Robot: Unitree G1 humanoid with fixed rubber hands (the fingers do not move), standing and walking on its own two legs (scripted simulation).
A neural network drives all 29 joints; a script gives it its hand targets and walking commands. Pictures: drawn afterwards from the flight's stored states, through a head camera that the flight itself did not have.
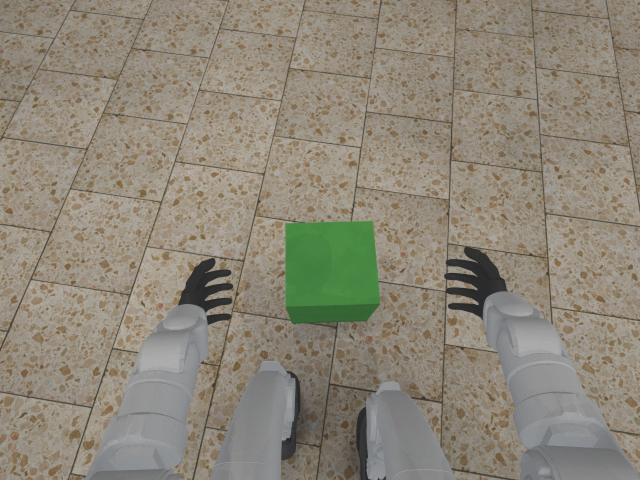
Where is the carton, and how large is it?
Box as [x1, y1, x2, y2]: [285, 221, 379, 323]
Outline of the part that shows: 372,221 285,223 286,308 292,323 366,320 379,304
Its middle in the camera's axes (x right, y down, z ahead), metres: +0.03 +0.10 +1.01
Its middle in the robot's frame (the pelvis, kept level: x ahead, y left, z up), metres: +0.49 +0.00 -0.56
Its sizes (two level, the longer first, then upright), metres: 0.210 0.200 0.250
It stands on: the floor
